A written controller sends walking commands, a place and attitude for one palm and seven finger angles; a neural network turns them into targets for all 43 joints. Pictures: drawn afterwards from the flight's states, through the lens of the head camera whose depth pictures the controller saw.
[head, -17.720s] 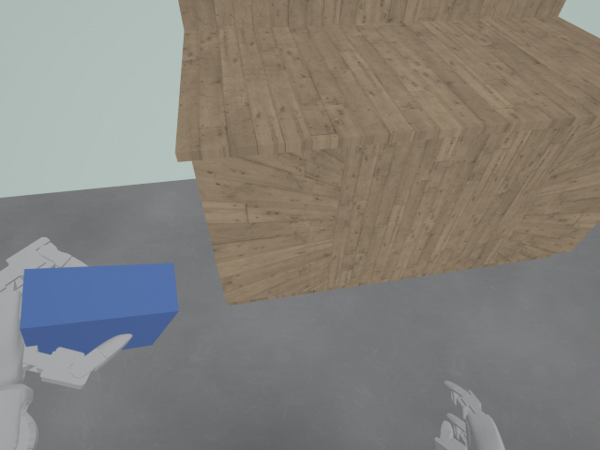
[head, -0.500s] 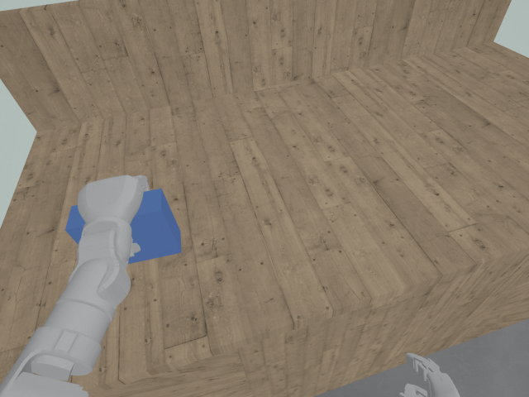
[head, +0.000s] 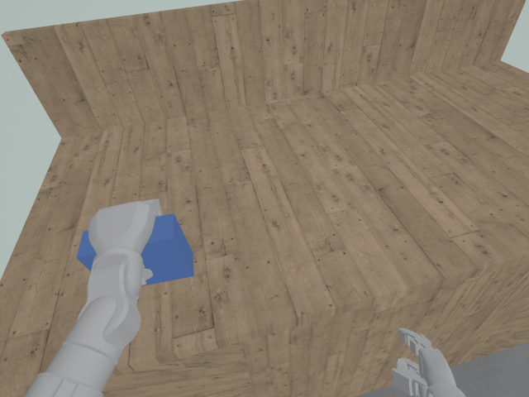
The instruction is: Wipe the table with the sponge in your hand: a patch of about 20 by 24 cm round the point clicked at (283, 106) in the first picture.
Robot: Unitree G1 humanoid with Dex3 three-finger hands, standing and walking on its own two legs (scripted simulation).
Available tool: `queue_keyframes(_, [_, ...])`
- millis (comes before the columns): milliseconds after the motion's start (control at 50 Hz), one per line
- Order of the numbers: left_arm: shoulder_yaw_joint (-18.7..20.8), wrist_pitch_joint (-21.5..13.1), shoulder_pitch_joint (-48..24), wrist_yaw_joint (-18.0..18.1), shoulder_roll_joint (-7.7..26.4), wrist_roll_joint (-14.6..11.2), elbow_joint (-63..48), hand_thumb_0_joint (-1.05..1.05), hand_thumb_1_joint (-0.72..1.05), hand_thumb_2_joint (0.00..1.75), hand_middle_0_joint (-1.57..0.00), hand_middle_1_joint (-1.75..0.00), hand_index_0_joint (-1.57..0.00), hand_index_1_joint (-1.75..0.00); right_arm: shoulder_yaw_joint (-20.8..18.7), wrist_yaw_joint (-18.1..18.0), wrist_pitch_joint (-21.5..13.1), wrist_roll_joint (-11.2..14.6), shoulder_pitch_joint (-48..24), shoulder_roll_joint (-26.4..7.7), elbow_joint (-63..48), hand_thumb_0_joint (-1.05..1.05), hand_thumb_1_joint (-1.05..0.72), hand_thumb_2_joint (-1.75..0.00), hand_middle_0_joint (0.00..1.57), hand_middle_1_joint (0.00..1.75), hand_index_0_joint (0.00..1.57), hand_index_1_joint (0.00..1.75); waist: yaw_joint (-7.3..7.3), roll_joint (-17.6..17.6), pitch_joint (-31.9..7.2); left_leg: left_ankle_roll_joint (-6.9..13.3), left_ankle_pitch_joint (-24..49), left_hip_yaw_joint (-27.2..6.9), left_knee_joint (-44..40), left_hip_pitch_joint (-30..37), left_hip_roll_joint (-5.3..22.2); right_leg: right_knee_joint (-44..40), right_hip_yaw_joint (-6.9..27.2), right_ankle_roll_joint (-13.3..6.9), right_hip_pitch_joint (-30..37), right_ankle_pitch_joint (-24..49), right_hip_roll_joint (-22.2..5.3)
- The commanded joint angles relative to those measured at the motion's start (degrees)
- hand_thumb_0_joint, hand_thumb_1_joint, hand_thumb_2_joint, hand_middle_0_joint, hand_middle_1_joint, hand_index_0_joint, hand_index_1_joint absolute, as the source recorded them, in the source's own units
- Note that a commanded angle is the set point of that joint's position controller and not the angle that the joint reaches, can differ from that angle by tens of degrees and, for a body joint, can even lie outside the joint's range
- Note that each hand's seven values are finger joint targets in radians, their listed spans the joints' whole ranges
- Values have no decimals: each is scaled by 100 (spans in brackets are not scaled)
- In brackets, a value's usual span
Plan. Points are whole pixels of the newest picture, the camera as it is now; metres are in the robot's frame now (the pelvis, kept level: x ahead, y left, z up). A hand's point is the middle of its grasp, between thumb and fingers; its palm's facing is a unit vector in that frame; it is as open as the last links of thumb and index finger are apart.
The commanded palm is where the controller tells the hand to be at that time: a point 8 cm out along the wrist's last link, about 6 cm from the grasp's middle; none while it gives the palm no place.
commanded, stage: wipe back along the middle lane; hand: left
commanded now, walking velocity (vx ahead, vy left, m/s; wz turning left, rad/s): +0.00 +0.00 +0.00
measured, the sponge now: (146, 261) +0.31 +0.25 +0.05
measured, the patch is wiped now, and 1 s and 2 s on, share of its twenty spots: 0.65 0.80 0.85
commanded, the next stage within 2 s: slide across to the third lane in 0.86 s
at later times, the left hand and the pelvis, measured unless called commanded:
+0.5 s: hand (141, 266) +0.27 +0.23 +0.09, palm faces +0.10 -0.04 -0.99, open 9.2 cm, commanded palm +0.23 +0.21 +0.11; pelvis -0.01 +0.00 +0.00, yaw -1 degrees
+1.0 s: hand (144, 286) +0.24 +0.21 +0.09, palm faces +0.12 -0.08 -0.99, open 9.1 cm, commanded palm +0.20 +0.19 +0.12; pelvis -0.01 -0.01 +0.00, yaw -1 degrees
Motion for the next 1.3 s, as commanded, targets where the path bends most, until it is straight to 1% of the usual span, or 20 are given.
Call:
queue_keyframes(0, [-15, 69, -535, -158, 207, -218, -503, 0, 10, 130, -120, -160, -120, -160, -167, 29, -358, 45, -1152, -486, -1031, 0, -90, -90, 20, 30, 20, 30, 14, -778, -614, 422, 783, 227, -234, 728, -441, -528, -230, -323, -284, 1435, 337])
queue_keyframes(60, [370, 94, -249, -128, 571, -244, -597, 0, 10, 130, -120, -160, -120, -160, -181, 31, -339, 11, -1226, -542, -1028, 0, -90, -90, 20, 30, 20, 30, 115, -792, -538, 406, 712, 216, -256, 664, -428, -542, -147, -346, -211, 1398, 345])
queue_keyframes(80, [60, 116, -281, -153, 224, -274, -695, 0, 10, 130, -120, -160, -120, -160, -153, 34, -342, 21, -1242, -491, -1081, 0, -90, -90, 20, 30, 20, 30, 66, -784, -557, 420, 703, 246, -251, 668, -444, -547, -216, -321, -226, 1361, 345])
queue_keyframes(140, [100, 114, -37, -149, 246, -264, -779, 0, 10, 130, -120, -160, -120, -160, -166, 62, -366, 19, -1255, -487, -1044, 0, -90, -90, 20, 30, 20, 30, 88, -828, -598, 407, 772, 254, -221, 700, -434, -518, -183, -309, -200, 1472, 345])
queue_keyframes(160, [363, 105, 33, -119, 546, -267, -875, 0, 10, 130, -120, -160, -120, -160, -175, 57, -365, 4, -1314, -517, -1050, 0, -90, -90, 20, 30, 20, 30, 133, -802, -550, 397, 705, 217, -252, 683, -415, -531, -114, -343, -192, 1374, 351])
queue_keyframes(180, [20, 132, 40, -143, 143, -292, -946, 0, 10, 130, -120, -160, -120, -160, -149, 67, -373, 14, -1331, -463, -1113, 0, -90, -90, 20, 30, 20, 30, 98, -822, -550, 411, 711, 251, -235, 664, -439, -510, -197, -318, -197, 1378, 350])
queue_keyframes(260, [143, 116, 484, -100, 249, -282, -1219, 0, 10, 130, -120, -160, -120, -160, -185, 134, -401, 9, -1432, -472, -1111, 0, -90, -90, 20, 30, 20, 30, 164, -821, -505, 382, 768, 212, -246, 699, -396, -480, -124, -351, -183, 1423, 359])
queue_keyframes(280, [-189, 145, 513, -119, -112, -341, -1404, 0, 10, 130, -120, -160, -120, -160, -164, 152, -410, 21, -1463, -415, -1188, 0, -90, -90, 20, 30, 20, 30, 149, -727, -554, 409, 777, 250, -218, 717, -418, -466, -208, -329, -178, 1418, 353])
queue_keyframes(360, [127, 241, 316, -75, 336, -273, -1284, 0, 10, 130, -120, -160, -120, -160, -168, 102, -405, 11, -1536, -476, -1065, 0, -90, -90, 20, 30, 20, 30, 154, -839, -228, 388, 490, 208, -297, 672, -382, -574, -68, -344, -330, 1019, 361])
queue_keyframes(380, [-224, 268, 263, -102, -57, -316, -1422, 0, 10, 130, -120, -160, -120, -160, -141, 105, -430, 27, -1510, -421, -1142, 0, -90, -90, 20, 30, 20, 30, 130, -785, -392, 417, 552, 257, -256, 698, -419, -523, -165, -322, -274, 1120, 353])
queue_keyframes(460, [-51, 293, 356, -107, 175, -228, -1368, 0, 10, 130, -120, -160, -120, -160, -158, 99, -449, 16, -1579, -453, -1073, 0, -90, -90, 20, 30, 20, 30, 160, -800, -326, 387, 499, 204, -272, 736, -389, -536, -55, -360, -333, 954, 366])
queue_keyframes(480, [-365, 304, 533, -146, -197, -293, -1526, 0, 10, 130, -120, -160, -120, -160, -136, 124, -468, 26, -1561, -397, -1177, 0, -90, -90, 20, 30, 20, 30, 178, -777, -465, 418, 564, 230, -246, 739, -418, -493, -171, -336, -252, 1036, 355])
queue_keyframes(660, [5, 235, 1238, -157, 197, -322, -1946, 0, 10, 130, -120, -160, -120, -160, -173, 194, -503, 0, -1657, -424, -1172, 0, -90, -90, 20, 30, 20, 30, 226, -923, -318, 396, 708, 209, -155, 716, -393, -486, 53, -344, -176, 1394, 348])
queue_keyframes(680, [-274, 260, 1369, -168, -147, -356, -2085, 0, 10, 130, -120, -160, -120, -160, -155, 213, -505, 5, -1628, -370, -1245, 0, -90, -90, 20, 30, 20, 30, 217, -901, -363, 420, 766, 261, -133, 712, -402, -459, -65, -315, -162, 1457, 337])
queue_keyframes(840, [-214, 331, 1829, -122, -12, -307, -2303, 0, 10, 130, -120, -160, -120, -160, -156, 236, -531, 10, -1685, -370, -1224, 0, -90, -90, 20, 30, 20, 30, 250, -979, -230, 414, 770, 255, -110, 759, -390, -511, 60, -301, -196, 1415, 325])
queue_keyframes(860, [-89, 327, 1786, -99, 142, -262, -2384, 0, 10, 130, -120, -160, -120, -160, -168, 241, -539, 2, -1755, -395, -1224, 0, -90, -90, 20, 30, 20, 30, 255, -866, -204, 396, 701, 220, -138, 764, -377, -503, 175, -355, -230, 1303, 357])
queue_keyframes(880, [-429, 360, 1790, -131, -218, -301, -2475, 0, 10, 130, -120, -160, -120, -160, -143, 259, -532, 7, -1715, -335, -1301, 0, -90, -90, 20, 30, 20, 30, 228, -934, -195, 423, 709, 257, -115, 725, -377, -483, -8, -322, -259, 1270, 339])
queue_keyframes(960, [7, 364, 1438, -74, 286, -235, -2362, 0, 10, 130, -120, -160, -120, -160, -162, 181, -539, -16, -1779, -404, -1167, 0, -90, -90, 20, 30, 20, 30, 241, -904, -114, 402, 559, 208, -150, 778, -358, -576, 232, -351, -341, 1057, 345])
queue_keyframes(980, [-473, 370, 1246, -101, -203, -251, -2549, 0, 10, 130, -120, -160, -120, -160, -136, 196, -551, -7, -1744, -334, -1261, 0, -90, -90, 20, 30, 20, 30, 195, -780, -295, 431, 590, 263, -134, 807, -379, -531, 42, -326, -329, 1042, 326])
queue_keyframes(1280, [-1147, 140, -531, -23, -681, -230, -2245, 0, 10, 130, -120, -160, -120, -160, -119, 175, -860, 1, -1874, -209, -1075, 0, -90, -90, 20, 30, 20, 30, 190, -857, -513, 426, 331, 185, -339, 1110, -363, -602, -126, -390, -398, 495, 341])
